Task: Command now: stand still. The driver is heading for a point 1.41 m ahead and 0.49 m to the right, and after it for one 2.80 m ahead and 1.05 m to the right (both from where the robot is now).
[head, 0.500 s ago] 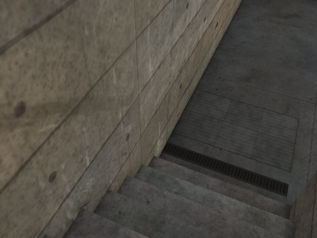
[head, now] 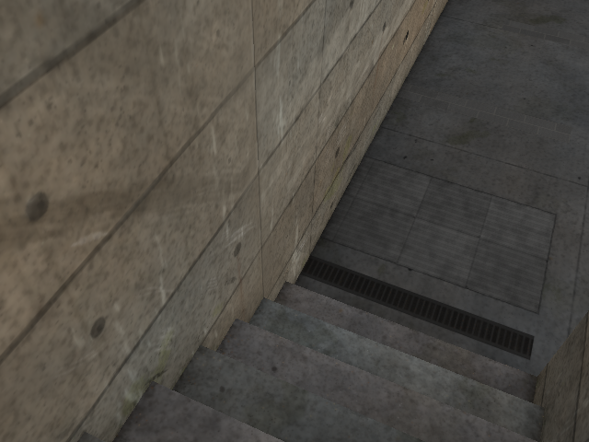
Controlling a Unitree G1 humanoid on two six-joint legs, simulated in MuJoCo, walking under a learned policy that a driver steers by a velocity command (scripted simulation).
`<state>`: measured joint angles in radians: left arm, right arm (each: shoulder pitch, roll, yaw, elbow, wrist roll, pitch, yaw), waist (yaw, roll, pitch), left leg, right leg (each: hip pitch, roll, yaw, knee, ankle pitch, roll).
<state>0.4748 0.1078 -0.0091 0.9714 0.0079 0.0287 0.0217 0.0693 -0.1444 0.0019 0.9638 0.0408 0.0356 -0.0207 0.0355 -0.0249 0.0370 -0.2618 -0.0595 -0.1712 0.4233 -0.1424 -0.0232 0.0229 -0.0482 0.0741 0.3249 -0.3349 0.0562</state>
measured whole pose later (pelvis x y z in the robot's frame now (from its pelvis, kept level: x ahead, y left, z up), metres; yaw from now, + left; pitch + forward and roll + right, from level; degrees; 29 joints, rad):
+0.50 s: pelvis +0.00 +0.01 +0.00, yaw +1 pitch +0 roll +1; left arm 0.50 0.12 -0.01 1.04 0.00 0.02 0.03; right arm 0.12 -0.15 0.00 1.03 0.03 0.05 -0.04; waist 0.03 -0.03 0.03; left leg -0.26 -0.09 -0.16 0.39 -0.12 0.00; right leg 0.03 -0.08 0.07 0.30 -0.32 0.08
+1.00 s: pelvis +0.02 +0.01 -0.02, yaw +0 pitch +1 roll +0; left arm 0.62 0.12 0.01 1.00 -0.01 -0.02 0.06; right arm 0.20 -0.18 -0.02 0.98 0.04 -0.03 -0.03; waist 0.04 -0.02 -0.04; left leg -0.33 -0.08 -0.07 0.68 -0.32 0.01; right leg -0.08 -0.05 0.12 0.53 -0.46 0.04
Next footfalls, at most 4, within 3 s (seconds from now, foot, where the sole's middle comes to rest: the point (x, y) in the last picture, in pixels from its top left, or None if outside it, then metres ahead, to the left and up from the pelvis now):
1.40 right None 0.17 -0.14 -0.97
1.82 left None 0.45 -0.11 -1.16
2.22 right None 0.54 -0.52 -1.35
2.62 left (413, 428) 0.85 -0.40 -1.54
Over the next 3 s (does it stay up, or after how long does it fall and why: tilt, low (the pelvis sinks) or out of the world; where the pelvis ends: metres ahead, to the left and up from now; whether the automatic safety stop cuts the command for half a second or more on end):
stays up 1.03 -0.52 -0.98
